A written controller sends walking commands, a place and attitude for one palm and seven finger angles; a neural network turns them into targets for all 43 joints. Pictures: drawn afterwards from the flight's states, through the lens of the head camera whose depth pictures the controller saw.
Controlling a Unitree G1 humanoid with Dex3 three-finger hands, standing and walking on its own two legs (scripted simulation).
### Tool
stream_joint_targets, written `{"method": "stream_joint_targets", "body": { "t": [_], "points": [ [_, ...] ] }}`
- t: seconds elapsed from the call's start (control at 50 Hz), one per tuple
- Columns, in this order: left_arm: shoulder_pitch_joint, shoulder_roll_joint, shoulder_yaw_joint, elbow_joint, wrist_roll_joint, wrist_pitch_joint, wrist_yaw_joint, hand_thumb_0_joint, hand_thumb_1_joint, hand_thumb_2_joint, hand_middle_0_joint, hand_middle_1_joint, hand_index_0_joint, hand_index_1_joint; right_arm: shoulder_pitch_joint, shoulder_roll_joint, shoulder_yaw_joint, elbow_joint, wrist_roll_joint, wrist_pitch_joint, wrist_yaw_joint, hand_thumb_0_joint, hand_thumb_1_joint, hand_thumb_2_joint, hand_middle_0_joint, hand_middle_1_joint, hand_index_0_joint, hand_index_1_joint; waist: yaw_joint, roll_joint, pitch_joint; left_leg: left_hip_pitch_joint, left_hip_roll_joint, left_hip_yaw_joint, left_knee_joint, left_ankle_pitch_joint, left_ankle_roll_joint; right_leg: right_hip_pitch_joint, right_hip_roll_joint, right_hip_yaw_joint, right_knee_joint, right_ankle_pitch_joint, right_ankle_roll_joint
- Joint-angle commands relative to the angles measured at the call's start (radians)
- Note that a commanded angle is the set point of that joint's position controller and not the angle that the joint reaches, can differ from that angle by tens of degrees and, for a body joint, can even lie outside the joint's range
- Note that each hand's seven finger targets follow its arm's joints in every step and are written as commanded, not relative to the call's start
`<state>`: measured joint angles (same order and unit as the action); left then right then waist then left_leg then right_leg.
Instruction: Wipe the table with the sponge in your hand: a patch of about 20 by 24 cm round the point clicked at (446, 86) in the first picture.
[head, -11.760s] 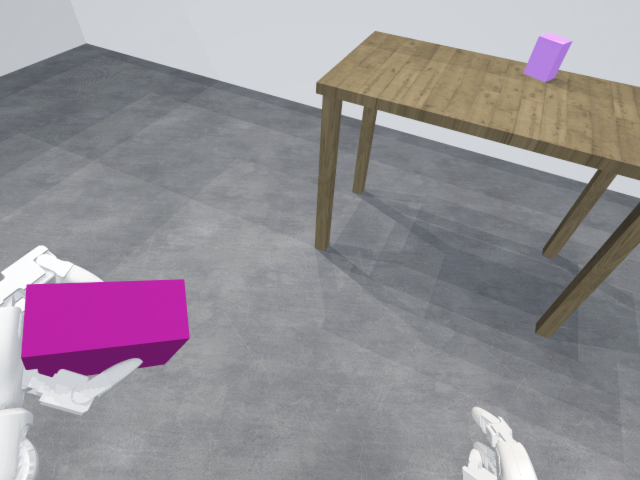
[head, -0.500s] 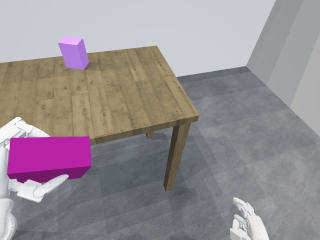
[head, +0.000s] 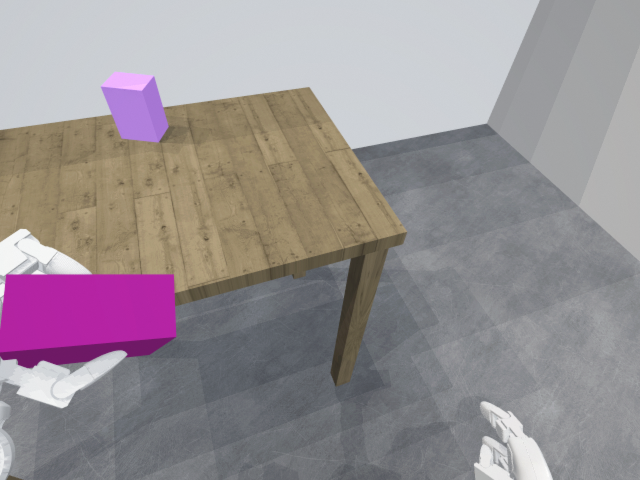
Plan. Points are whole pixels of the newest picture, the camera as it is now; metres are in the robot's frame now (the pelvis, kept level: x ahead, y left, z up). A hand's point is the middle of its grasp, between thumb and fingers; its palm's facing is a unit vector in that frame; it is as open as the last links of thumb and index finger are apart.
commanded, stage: shuffle to correct the standing spot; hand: left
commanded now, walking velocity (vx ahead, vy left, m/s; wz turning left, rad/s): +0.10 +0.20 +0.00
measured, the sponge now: (115, 320) +0.23 +0.21 +0.14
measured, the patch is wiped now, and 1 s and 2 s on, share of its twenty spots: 0.00 0.00 0.00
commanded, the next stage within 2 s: come to a stop and stand still in 1.26 s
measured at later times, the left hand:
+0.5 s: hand (46, 254) +0.27 +0.28 +0.19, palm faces +0.38 -0.81 -0.44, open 10.0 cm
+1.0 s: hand out of the picture +0.28 +0.37 +0.19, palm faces +0.41 -0.79 -0.46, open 10.0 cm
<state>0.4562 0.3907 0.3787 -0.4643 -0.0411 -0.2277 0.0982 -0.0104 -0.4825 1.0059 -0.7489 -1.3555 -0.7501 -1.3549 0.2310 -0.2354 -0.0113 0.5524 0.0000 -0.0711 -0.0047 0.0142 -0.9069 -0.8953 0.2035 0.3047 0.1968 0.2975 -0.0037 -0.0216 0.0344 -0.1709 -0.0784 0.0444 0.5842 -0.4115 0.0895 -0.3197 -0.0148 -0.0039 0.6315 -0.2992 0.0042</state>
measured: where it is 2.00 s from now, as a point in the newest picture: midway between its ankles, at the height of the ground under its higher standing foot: outside the picture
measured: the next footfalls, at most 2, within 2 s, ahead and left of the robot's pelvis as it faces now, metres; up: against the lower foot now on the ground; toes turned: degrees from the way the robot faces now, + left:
left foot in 0.24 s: +0.10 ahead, +0.20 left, +0.00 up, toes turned -2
right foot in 0.42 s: +0.06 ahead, -0.02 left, +0.00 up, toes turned -4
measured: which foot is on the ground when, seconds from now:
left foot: down 0.00-0.10, up 0.12-0.22, down 0.24-0.44, up 0.46-0.76, down 0.78-1.00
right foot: down 0.00-0.24, up 0.26-0.40, down 0.42-0.78, up 0.80-0.96, down 0.98-1.00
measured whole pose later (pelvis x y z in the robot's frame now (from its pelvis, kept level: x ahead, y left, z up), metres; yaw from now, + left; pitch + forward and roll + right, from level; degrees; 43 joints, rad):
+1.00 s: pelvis +0.06 +0.13 -0.01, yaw -1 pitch -2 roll +2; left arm 0.44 0.41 0.41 -0.55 -0.04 -0.20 0.14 -0.01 -0.48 1.01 -0.76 -1.35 -0.76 -1.35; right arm 0.14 -0.17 0.01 0.55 0.02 -0.14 -0.01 0.01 -0.91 -0.90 0.20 0.30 0.19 0.30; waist 0.01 -0.01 0.08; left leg -0.38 0.03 0.11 0.70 -0.28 0.01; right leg -0.32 -0.05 -0.11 0.74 -0.38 -0.02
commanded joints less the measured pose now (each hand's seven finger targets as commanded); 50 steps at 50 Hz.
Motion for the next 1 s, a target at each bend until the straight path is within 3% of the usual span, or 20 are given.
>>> {"method": "stream_joint_targets", "body": {
  "t": [0.0, 0.04, 0.06, 0.08, 0.1, 0.14, 0.2, 0.24, 0.3, 0.38, 0.4, 0.42, 0.54, 0.7, 0.74, 0.76, 0.78, 0.92, 0.94, 0.98],
  "points": [
    [-0.065, 0.172, 0.113, -0.295, -0.01, -0.073, 0.018, 0.0, 0.1, 1.3, -1.2, -1.6, -1.2, -1.6, -0.086, -0.119, -0.055, -0.165, 0.001, -0.054, 0.007, 0.0, -0.9, -0.9, 0.2, 0.3, 0.2, 0.3, 0.014, 0.159, -0.159, -0.063, 0.174, -0.109, -0.022, 0.828, -0.127, 0.201, -0.009, -0.066, 0.06, 0.159, -0.05],
    [-0.052, 0.176, 0.126, -0.304, -0.014, -0.072, 0.025, 0.0, 0.1, 1.3, -1.2, -1.6, -1.2, -1.6, -0.095, -0.12, -0.064, -0.165, 0.008, -0.054, 0.016, 0.0, -0.9, -0.9, 0.2, 0.3, 0.2, 0.3, 0.045, 0.035, -0.202, -0.285, 0.111, -0.06, 0.265, 0.764, -0.171, 0.43, -0.102, 0.054, 0.016, 0.368, -0.149],
    [-0.036, 0.191, 0.14, -0.293, -0.024, -0.079, 0.033, 0.0, 0.1, 1.3, -1.2, -1.6, -1.2, -1.6, -0.096, -0.121, -0.077, -0.165, 0.016, -0.057, 0.02, 0.0, -0.9, -0.9, 0.2, 0.3, 0.2, 0.3, 0.058, -0.186, -0.231, -0.461, 0.038, -0.035, 0.563, 0.521, -0.186, 0.525, -0.293, 0.321, -0.047, 0.569, -0.27],
    [-0.05, 0.17, 0.134, -0.281, -0.033, -0.102, 0.037, 0.0, 0.1, 1.3, -1.2, -1.6, -1.2, -1.6, -0.112, -0.136, -0.08, -0.156, 0.014, -0.062, 0.029, 0.0, -0.9, -0.9, 0.2, 0.3, 0.2, 0.3, 0.053, -0.243, -0.181, -0.58, 0.072, -0.182, 0.742, -0.125, -0.128, 0.481, -0.474, 0.546, -0.13, 0.678, -0.345],
    [-0.062, 0.168, 0.141, -0.292, -0.019, -0.104, 0.045, 0.0, 0.1, 1.3, -1.2, -1.6, -1.2, -1.6, -0.102, -0.131, -0.07, -0.144, 0.009, -0.049, 0.031, 0.0, -0.9, -0.9, 0.2, 0.3, 0.2, 0.3, 0.037, -0.165, -0.1, -0.577, 0.194, -0.378, 0.708, -0.227, -0.084, 0.33, -0.521, 0.579, -0.128, 0.62, -0.296],
    [-0.047, 0.172, 0.157, -0.344, 0.001, -0.093, 0.04, 0.0, 0.1, 1.3, -1.2, -1.6, -1.2, -1.6, -0.096, -0.077, -0.049, -0.137, 0.0, 0.0, 0.04, 0.0, -0.9, -0.9, 0.2, 0.3, 0.2, 0.3, 0.015, -0.01, -0.089, -0.311, 0.254, -0.341, 0.394, -0.156, -0.063, 0.033, -0.413, 0.327, -0.068, 0.424, -0.178],
    [-0.143, 0.184, 0.144, -0.356, -0.003, -0.084, 0.021, 0.0, 0.1, 1.3, -1.2, -1.6, -1.2, -1.6, -0.092, -0.054, -0.037, -0.105, 0.02, -0.004, 0.012, 0.0, -0.9, -0.9, 0.2, 0.3, 0.2, 0.3, -0.035, 0.189, -0.116, 0.099, 0.049, 0.001, -0.01, 0.222, -0.121, -0.195, -0.069, -0.018, 0.113, -0.053, -0.054],
    [-0.215, 0.184, 0.137, -0.393, 0.016, -0.094, 0.03, 0.0, 0.1, 1.3, -1.2, -1.6, -1.2, -1.6, -0.073, -0.11, -0.07, -0.119, 0.009, -0.051, -0.009, 0.0, -0.9, -0.9, 0.2, 0.3, 0.2, 0.3, -0.03, 0.501, -0.088, -0.054, 0.327, -0.453, -0.295, 0.007, 0.059, -0.25, 0.076, -0.042, 0.599, -0.359, 0.0],
    [-0.225, 0.187, 0.15, -0.235, 0.013, -0.085, 0.031, 0.0, 0.1, 1.3, -1.2, -1.6, -1.2, -1.6, -0.084, -0.074, -0.06, -0.103, 0.014, -0.083, -0.006, 0.0, -0.9, -0.9, 0.2, 0.3, 0.2, 0.3, 0.0, 0.213, -0.035, -0.218, 0.322, -0.361, -0.233, 0.13, 0.139, -0.15, -0.015, 0.021, 0.547, -0.249, 0.0],
    [-0.18, 0.146, 0.11, -0.249, 0.018, -0.058, 0.033, 0.0, 0.1, 1.3, -1.2, -1.6, -1.2, -1.6, -0.109, -0.069, -0.029, -0.108, 0.028, -0.104, 0.009, 0.0, -0.9, -0.9, 0.2, 0.3, 0.2, 0.3, 0.031, 0.131, -0.132, -0.256, 0.193, -0.104, 0.045, 0.175, 0.001, 0.216, -0.032, 0.007, -0.127, 0.001, -0.01],
    [-0.151, 0.185, 0.119, -0.246, 0.029, -0.051, 0.036, 0.0, 0.1, 1.3, -1.2, -1.6, -1.2, -1.6, -0.1, -0.041, -0.022, -0.115, 0.022, -0.097, 0.014, 0.0, -0.9, -0.9, 0.2, 0.3, 0.2, 0.3, 0.02, -0.145, -0.134, -0.381, 0.061, -0.009, 0.298, 0.037, -0.06, 0.299, -0.221, 0.335, -0.288, 0.085, -0.079],
    [-0.096, 0.194, 0.132, -0.196, 0.011, -0.04, 0.042, 0.0, 0.1, 1.3, -1.2, -1.6, -1.2, -1.6, -0.117, -0.056, -0.021, -0.113, 0.016, -0.082, 0.017, 0.0, -0.9, -0.9, 0.2, 0.3, 0.2, 0.3, 0.016, -0.225, -0.095, -0.499, 0.029, -0.017, 0.505, -0.064, -0.104, 0.294, -0.396, 0.589, -0.353, 0.218, -0.129],
    [0.109, 0.204, 0.227, -0.139, -0.002, -0.078, 0.061, 0.0, 0.1, 1.3, -1.2, -1.6, -1.2, -1.6, -0.108, -0.054, -0.018, -0.08, 0.007, -0.034, 0.011, 0.0, -0.9, -0.9, 0.2, 0.3, 0.2, 0.3, 0.023, -0.126, -0.132, -0.541, 0.138, -0.08, 0.509, 0.054, -0.124, 0.374, -0.292, 0.192, -0.16, 0.713, -0.14],
    [-0.043, 0.172, 0.134, -0.279, 0.004, -0.071, 0.078, 0.0, 0.1, 1.3, -1.2, -1.6, -1.2, -1.6, -0.119, -0.06, -0.055, -0.104, 0.01, -0.088, -0.017, 0.0, -0.9, -0.9, 0.2, 0.3, 0.2, 0.3, 0.009, -0.091, -0.191, -0.056, 0.048, 0.127, -0.104, 0.316, -0.094, 0.24, -0.223, 0.054, -0.021, 0.717, -0.063],
    [-0.024, 0.173, 0.129, -0.32, -0.002, -0.073, 0.076, 0.0, 0.1, 1.3, -1.2, -1.6, -1.2, -1.6, -0.12, -0.088, -0.069, -0.112, 0.013, -0.097, -0.025, 0.0, -0.9, -0.9, 0.2, 0.3, 0.2, 0.3, -0.005, 0.095, -0.252, 0.166, 0.178, -0.018, -0.127, 0.592, -0.018, 0.056, -0.119, -0.018, 0.234, 0.466, 0.005],
    [-0.013, 0.184, 0.14, -0.355, -0.002, -0.08, 0.075, 0.0, 0.1, 1.3, -1.2, -1.6, -1.2, -1.6, -0.107, -0.107, -0.083, -0.119, 0.017, -0.099, -0.018, 0.0, -0.9, -0.9, 0.2, 0.3, 0.2, 0.3, 0.005, 0.24, -0.302, 0.274, 0.331, -0.195, -0.079, 0.887, 0.08, -0.106, -0.051, -0.041, 0.379, -0.043, 0.021],
    [-0.023, 0.19, 0.138, -0.339, 0.011, -0.089, 0.075, 0.0, 0.1, 1.3, -1.2, -1.6, -1.2, -1.6, -0.082, -0.104, -0.088, -0.11, 0.019, -0.102, -0.013, 0.0, -0.9, -0.9, 0.2, 0.3, 0.2, 0.3, 0.006, 0.246, -0.284, 0.227, 0.375, -0.23, -0.122, 0.854, 0.117, -0.16, -0.023, -0.017, 0.479, -0.324, 0.007],
    [-0.039, 0.19, 0.171, -0.308, -0.01, -0.035, 0.079, 0.0, 0.1, 1.3, -1.2, -1.6, -1.2, -1.6, -0.13, -0.099, -0.044, -0.108, 0.026, -0.11, -0.023, 0.0, -0.9, -0.9, 0.2, 0.3, 0.2, 0.3, 0.018, 0.237, -0.104, -0.25, 0.254, -0.027, -0.136, 0.166, 0.013, 0.145, -0.039, -0.11, 0.03, -0.063, 0.009],
    [-0.049, 0.175, 0.158, -0.296, -0.009, -0.032, 0.078, 0.0, 0.1, 1.3, -1.2, -1.6, -1.2, -1.6, -0.129, -0.089, -0.034, -0.112, 0.022, -0.107, -0.023, 0.0, -0.9, -0.9, 0.2, 0.3, 0.2, 0.3, 0.018, 0.189, -0.086, -0.318, 0.22, -0.021, -0.076, 0.021, -0.015, 0.197, -0.064, -0.073, -0.094, 0.011, -0.003],
    [-0.059, 0.209, 0.171, -0.22, -0.008, -0.019, 0.075, 0.0, 0.1, 1.3, -1.2, -1.6, -1.2, -1.6, -0.121, -0.056, -0.024, -0.125, 0.011, -0.087, -0.014, 0.0, -0.9, -0.9, 0.2, 0.3, 0.2, 0.3, 0.013, -0.211, -0.046, -0.422, 0.058, 0.042, 0.369, -0.122, -0.104, 0.109, -0.409, 0.517, -0.396, -0.027, -0.148]
  ]
}}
